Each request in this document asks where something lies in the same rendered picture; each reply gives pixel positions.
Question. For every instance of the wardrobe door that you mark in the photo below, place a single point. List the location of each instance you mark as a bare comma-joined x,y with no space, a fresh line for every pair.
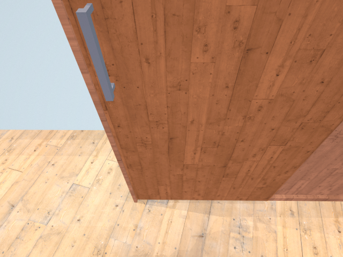
217,99
322,172

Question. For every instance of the handle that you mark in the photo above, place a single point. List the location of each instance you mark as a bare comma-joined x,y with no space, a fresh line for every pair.
87,27

